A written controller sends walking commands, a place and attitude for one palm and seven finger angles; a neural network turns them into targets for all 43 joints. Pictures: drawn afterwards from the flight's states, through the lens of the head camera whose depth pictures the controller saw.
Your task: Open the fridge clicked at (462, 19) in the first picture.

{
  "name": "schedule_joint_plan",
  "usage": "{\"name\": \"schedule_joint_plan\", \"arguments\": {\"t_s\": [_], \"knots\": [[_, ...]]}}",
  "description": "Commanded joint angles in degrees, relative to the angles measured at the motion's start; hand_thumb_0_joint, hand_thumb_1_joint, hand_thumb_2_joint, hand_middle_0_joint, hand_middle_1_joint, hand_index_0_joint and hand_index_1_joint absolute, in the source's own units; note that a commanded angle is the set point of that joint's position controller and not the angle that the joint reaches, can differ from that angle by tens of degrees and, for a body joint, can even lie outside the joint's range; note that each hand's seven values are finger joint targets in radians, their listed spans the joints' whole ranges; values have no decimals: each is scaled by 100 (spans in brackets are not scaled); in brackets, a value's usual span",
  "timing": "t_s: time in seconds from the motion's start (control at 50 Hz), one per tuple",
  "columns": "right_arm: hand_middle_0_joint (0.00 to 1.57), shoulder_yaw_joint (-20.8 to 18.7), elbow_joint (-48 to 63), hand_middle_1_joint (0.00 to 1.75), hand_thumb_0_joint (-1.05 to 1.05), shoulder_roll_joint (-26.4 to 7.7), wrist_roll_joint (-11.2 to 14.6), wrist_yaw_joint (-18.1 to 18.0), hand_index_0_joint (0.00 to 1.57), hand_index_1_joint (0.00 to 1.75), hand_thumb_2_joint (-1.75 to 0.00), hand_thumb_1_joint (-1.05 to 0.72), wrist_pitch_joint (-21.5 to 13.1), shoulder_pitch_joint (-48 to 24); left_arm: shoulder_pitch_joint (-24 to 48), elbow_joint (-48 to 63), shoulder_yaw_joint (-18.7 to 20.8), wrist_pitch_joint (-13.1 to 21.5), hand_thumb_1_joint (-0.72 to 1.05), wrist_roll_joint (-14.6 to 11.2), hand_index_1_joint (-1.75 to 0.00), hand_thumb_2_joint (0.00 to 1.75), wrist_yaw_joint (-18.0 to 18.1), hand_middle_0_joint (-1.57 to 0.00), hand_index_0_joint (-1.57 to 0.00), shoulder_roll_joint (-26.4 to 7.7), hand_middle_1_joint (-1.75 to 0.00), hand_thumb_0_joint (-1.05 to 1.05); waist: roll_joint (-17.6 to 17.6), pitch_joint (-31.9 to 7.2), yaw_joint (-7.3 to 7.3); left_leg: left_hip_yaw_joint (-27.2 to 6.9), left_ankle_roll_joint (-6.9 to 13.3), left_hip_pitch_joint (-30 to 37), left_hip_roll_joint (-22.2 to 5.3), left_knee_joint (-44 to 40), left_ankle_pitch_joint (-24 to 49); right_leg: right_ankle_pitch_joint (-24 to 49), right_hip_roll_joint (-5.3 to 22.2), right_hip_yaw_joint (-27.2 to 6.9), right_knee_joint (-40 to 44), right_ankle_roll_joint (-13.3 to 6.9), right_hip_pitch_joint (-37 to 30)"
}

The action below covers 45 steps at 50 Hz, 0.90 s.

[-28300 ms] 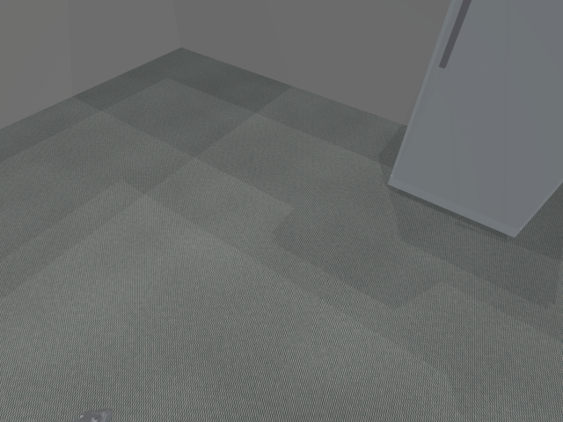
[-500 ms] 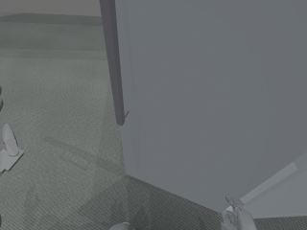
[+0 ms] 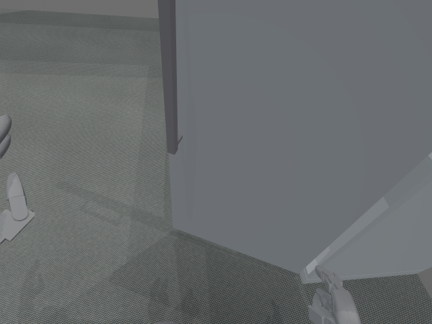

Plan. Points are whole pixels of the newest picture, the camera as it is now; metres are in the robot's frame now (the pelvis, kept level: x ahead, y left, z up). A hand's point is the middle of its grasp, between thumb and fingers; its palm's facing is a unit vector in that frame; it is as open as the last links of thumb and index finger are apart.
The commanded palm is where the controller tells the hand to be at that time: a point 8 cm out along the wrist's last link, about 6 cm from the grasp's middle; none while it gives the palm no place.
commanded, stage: stop stepping back and stand still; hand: left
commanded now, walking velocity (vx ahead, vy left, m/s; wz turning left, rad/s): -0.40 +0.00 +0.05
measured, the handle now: (174, 69) +0.56 +0.15 +0.17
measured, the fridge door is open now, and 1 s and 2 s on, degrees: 65 65 65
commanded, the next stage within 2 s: let the arm hang, fingers relaxed in 1.56 s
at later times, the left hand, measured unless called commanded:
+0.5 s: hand out of the picture +0.07 +0.30 +0.16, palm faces +0.52 -0.81 -0.28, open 7.4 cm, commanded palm +0.02 +0.32 +0.18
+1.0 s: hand out of the picture +0.05 +0.32 +0.17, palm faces +0.53 -0.77 -0.34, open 7.4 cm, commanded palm -0.02 +0.35 +0.18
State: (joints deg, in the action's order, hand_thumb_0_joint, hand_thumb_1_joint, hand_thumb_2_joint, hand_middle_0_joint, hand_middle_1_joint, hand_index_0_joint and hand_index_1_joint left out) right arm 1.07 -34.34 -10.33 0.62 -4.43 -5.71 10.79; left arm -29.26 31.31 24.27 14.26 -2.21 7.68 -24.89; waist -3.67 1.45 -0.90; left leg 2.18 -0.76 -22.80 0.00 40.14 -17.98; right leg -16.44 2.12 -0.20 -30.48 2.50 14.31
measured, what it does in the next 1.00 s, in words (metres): walks backwards: left foot, then right foot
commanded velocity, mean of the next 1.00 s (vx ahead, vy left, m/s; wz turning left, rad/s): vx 0.13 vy -0.04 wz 0.00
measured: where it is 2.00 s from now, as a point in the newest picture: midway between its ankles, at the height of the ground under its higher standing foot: outside the picture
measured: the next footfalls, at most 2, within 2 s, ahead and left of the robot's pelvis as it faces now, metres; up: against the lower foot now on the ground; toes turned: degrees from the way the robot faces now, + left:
left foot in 0.02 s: +0.07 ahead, +0.10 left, +0.00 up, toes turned +2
right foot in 0.30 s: -0.06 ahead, -0.06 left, +0.00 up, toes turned +3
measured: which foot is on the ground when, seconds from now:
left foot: up 0.00-0.00, down 0.02-0.32, up 0.34-0.54, down 0.56-1.00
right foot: down 0.00-0.04, up 0.06-0.28, down 0.30-1.00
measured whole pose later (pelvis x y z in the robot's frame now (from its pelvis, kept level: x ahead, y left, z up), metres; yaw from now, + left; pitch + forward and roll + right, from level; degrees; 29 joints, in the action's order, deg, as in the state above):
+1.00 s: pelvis -0.14 +0.04 -0.01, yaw +3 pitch -3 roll +0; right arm 0.2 -38.4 -10.6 -0.7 -4.4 -7.2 13.9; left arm -25.3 26.5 23.2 11.8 -1.3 8.8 -20.8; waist -3.1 0.9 -0.9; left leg 3.2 1.4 -17.3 -0.6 36.9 -15.6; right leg -25.0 0.2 0.2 -47.5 -0.7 20.1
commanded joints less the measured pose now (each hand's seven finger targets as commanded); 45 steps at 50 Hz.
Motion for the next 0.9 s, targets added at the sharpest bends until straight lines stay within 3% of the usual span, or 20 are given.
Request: {"name": "schedule_joint_plan", "arguments": {"t_s": [0.0,0.04,0.12,0.16,0.2,0.26,0.32,0.36,0.48,0.5,0.52,0.54,0.58,0.64,0.7,0.72,0.76,0.78,0.84,0.88], "knots": [[20,-375,963,30,0,-780,10,-85,20,30,-90,-90,-311,-366,389,1555,943,338,90,21,-30,90,174,-20,-20,-1215,-30,0,1692,-1284,-65,-1023,420,1636,-1416,-1873,5496,976,61,-32,-1597,-187,117],[20,-430,933,30,0,-798,-124,34,20,30,-90,-90,-529,-292,-88,1746,954,445,90,-103,-30,90,73,-20,-20,-1147,-30,0,2085,-1606,-76,-1529,553,1860,-1833,-2017,4905,-1616,-319,-135,-2513,-183,642],[20,-524,890,30,0,-888,21,177,20,30,-90,-90,-592,-153,-535,1797,948,251,90,-121,-30,90,148,-20,-20,-918,-30,0,1620,-1222,72,-1278,708,1447,-1519,-2333,1775,-1070,-385,167,-2038,-132,550],[20,-450,960,30,0,-854,31,170,20,30,-90,-90,-540,-315,-489,1693,974,108,90,-147,-30,90,181,-20,-20,-923,-30,0,1796,-744,83,-1221,495,482,-1305,-3178,-1384,-1090,-475,488,-1397,-193,-60],[20,-385,933,30,0,-833,-26,89,20,30,-90,-90,-466,-345,-416,1235,906,-29,90,-120,-30,90,187,-20,-20,-891,-30,0,1937,-576,63,-1101,186,78,-1041,-3494,-2032,-1230,-650,759,-178,-317,-874],[20,-420,812,30,0,-848,-63,16,20,30,-90,-90,-303,-300,-59,688,773,-163,90,-52,-30,90,96,-20,-20,-1031,-30,0,834,-579,29,-272,-166,-66,-253,-2046,-1449,-725,-212,334,1515,-612,-1537],[20,-433,682,30,0,-824,9,-17,20,30,-90,-90,-175,-266,627,442,583,-271,90,-151,-30,90,47,-20,-20,-1004,-30,0,-1484,-228,58,-299,-7,-329,249,2731,-574,-2139,1832,-1919,2513,-1513,933],[20,-432,570,30,0,-884,-29,-22,20,30,-90,-90,-158,-238,842,-47,233,-300,90,-107,-30,90,28,-20,-20,-631,-30,0,-832,299,248,-323,10,-401,-103,3134,-316,-2377,1535,-1274,2349,-1256,1698],[20,-313,602,30,0,-839,-128,-209,20,30,-90,-90,-485,-283,1332,895,195,-126,90,140,-30,90,301,-20,-20,-844,-30,0,271,-256,166,381,357,1214,-79,-1483,-525,-2176,900,-641,1126,-1007,837],[20,-312,649,30,0,-890,-113,-210,20,30,-90,-90,-539,-145,1342,1136,239,-48,90,138,-30,90,304,-20,-20,-877,-30,0,1058,-359,204,52,439,1527,-248,-2228,-682,-1734,494,-363,73,-824,777],[20,-374,756,30,0,-1050,-116,-185,20,30,-90,-90,-569,-156,1287,1443,333,47,90,116,-30,90,318,-20,-20,-952,-30,0,2446,-371,143,-1704,849,1864,-1300,-2783,-765,-1361,-255,185,-1489,-490,1410],[20,-373,769,30,0,-912,-96,-123,20,30,-90,-90,-597,-240,1361,1647,482,110,90,191,-30,90,323,-20,-20,-1105,-30,0,2562,-373,98,-2291,1198,1586,-1798,-2899,-407,-1475,-541,454,-2615,-293,1639],[20,-377,587,30,0,-754,-127,25,20,30,-90,-90,-657,-217,1039,1404,904,129,90,122,-30,90,241,-20,-20,-1357,-30,0,2123,87,181,-3114,1405,579,-1993,-3358,-1867,-1110,-160,-212,-3453,-330,1797],[20,-328,569,30,0,-796,-78,136,20,30,-90,-90,-569,-251,105,782,645,90,90,100,-30,90,163,-20,-20,-782,-30,0,1535,116,44,-1330,962,-392,-1495,-3009,-1810,-803,-154,413,-1478,-382,252],[20,-368,773,30,0,-904,-72,69,20,30,-90,-90,-376,-271,53,348,555,-11,90,108,-30,90,112,-20,-20,-733,-30,0,1337,-126,21,-750,620,-1289,-1010,-2136,-2284,-972,-453,732,-89,-441,-1524],[20,-410,758,30,0,-915,-72,51,20,30,-90,-90,-307,-247,146,231,543,-36,90,136,-30,90,93,-20,-20,-766,-30,0,644,-144,-7,-420,511,-1389,-656,-1083,-1972,-1157,-223,181,540,-605,-1618],[20,-480,817,30,0,-889,-28,34,20,30,-90,-90,-242,-215,690,302,665,-47,90,4,-30,90,57,-20,-20,-1052,-30,0,-1300,-101,68,52,224,-1495,84,2065,-1041,-1640,1651,-2912,2017,-1514,-617],[20,-431,731,30,0,-867,-54,77,20,30,-90,-90,-306,-176,1085,470,601,42,90,17,-30,90,94,-20,-20,-960,-30,0,-767,-317,128,-221,163,-1438,-135,2374,-902,-1005,1865,-3020,1894,-1763,-666],[20,-333,566,30,0,-738,-98,37,20,30,-90,-90,-282,-197,1148,650,342,-1,90,60,-30,90,128,-20,-20,-711,-30,0,-620,0,217,-214,293,739,-457,356,-638,-2334,1277,-1518,1529,-1300,1483],[20,-285,526,30,0,-782,-121,-103,20,30,-90,-90,-347,-330,1414,1096,344,86,90,82,-30,90,168,-20,-20,-855,-30,0,635,-102,276,8,262,1680,-225,-1353,-268,-1891,648,-546,262,-873,1627]]}}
